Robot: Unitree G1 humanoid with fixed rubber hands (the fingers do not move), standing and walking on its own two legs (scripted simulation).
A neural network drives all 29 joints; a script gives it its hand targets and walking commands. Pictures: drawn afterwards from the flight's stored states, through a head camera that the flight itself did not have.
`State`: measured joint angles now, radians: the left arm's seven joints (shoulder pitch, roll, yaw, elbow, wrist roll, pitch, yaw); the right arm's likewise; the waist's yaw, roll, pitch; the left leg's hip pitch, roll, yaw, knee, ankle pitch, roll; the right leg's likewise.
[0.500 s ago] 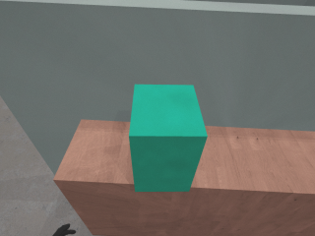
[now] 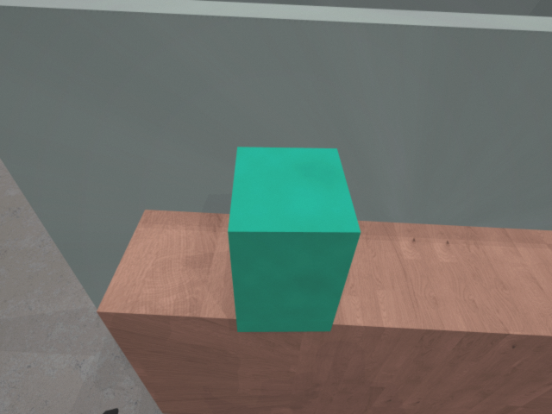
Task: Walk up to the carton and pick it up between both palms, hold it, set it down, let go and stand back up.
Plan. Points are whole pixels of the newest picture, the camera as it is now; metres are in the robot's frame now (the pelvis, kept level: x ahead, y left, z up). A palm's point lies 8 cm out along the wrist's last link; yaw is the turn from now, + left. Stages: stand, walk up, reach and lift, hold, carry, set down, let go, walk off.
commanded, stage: stand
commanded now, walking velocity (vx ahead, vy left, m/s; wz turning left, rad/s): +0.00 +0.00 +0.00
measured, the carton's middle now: (285, 242) +0.41 +0.00 +0.01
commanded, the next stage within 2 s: none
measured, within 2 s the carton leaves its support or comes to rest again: neither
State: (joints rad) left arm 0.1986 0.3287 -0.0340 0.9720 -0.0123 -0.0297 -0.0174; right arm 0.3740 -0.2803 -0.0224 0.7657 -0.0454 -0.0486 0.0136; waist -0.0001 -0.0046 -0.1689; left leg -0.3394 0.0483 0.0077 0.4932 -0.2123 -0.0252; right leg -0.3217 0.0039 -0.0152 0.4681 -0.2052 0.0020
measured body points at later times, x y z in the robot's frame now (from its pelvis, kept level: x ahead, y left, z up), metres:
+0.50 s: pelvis -0.01 +0.00 +0.00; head -0.05 +0.01 +0.45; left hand +0.08 +0.28 -0.13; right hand +0.06 -0.27 -0.11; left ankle +0.02 +0.14 -0.74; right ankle +0.02 -0.12 -0.74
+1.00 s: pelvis -0.02 +0.00 +0.00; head -0.05 +0.01 +0.45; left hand +0.07 +0.28 -0.13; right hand +0.06 -0.27 -0.12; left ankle +0.02 +0.14 -0.74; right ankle +0.02 -0.12 -0.74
